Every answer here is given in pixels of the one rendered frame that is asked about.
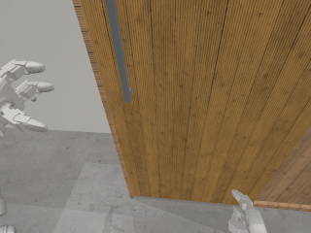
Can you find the left robot hand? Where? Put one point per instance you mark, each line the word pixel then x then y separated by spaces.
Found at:
pixel 10 72

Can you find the handle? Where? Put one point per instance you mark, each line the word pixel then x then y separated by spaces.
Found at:
pixel 112 12

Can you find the wardrobe door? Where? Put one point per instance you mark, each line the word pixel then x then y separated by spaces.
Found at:
pixel 221 92
pixel 291 183

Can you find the right robot hand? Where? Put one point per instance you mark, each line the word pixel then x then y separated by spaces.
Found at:
pixel 250 221

